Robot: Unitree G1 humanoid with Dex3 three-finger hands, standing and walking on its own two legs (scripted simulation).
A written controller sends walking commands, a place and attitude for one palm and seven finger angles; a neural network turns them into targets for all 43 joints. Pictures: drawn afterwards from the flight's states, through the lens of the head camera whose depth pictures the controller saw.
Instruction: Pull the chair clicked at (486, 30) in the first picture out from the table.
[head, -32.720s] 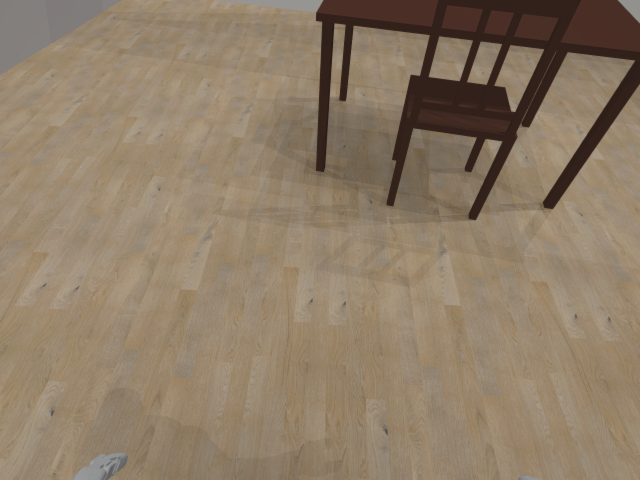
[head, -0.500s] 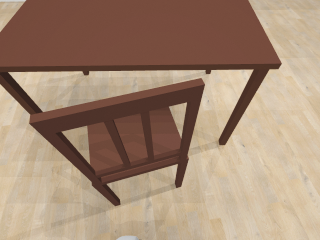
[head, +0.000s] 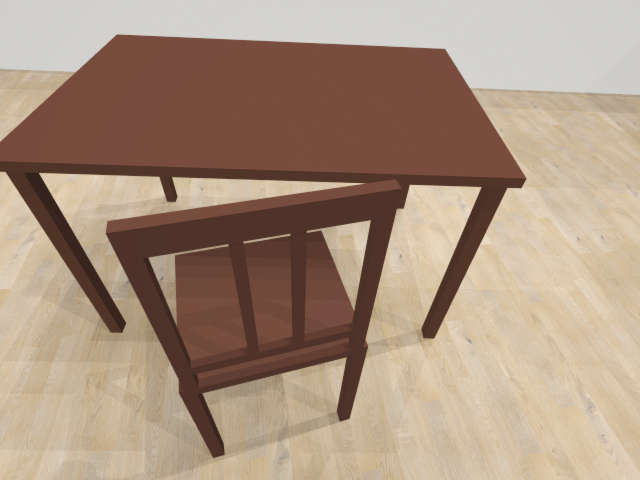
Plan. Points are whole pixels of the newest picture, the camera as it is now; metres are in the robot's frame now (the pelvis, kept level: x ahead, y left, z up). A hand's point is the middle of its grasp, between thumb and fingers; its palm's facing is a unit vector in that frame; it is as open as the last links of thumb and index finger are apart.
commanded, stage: come to a stop and stand still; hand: left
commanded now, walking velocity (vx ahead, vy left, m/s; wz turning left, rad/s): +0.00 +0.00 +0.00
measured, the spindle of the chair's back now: (245, 302) +0.41 +0.14 -0.07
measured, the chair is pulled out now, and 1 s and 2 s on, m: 0.18 0.18 0.18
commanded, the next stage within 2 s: look again from close up in 0.32 s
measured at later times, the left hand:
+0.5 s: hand out of the picture -0.03 +0.18 -0.16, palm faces +0.02 -0.98 -0.18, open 7.4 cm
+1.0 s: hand out of the picture +0.05 +0.19 -0.17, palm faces -0.01 -0.98 -0.19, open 7.3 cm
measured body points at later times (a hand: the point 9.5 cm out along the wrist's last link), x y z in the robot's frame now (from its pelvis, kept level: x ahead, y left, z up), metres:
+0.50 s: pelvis +0.01 +0.01 +0.01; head +0.02 +0.02 +0.46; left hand -0.03 +0.23 -0.15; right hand +0.02 -0.22 -0.14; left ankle +0.03 +0.09 -0.73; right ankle +0.00 -0.12 -0.73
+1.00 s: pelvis +0.04 +0.02 +0.01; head +0.05 +0.03 +0.46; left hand +0.05 +0.24 -0.15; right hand +0.05 -0.21 -0.14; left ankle +0.03 +0.09 -0.73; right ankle +0.00 -0.12 -0.73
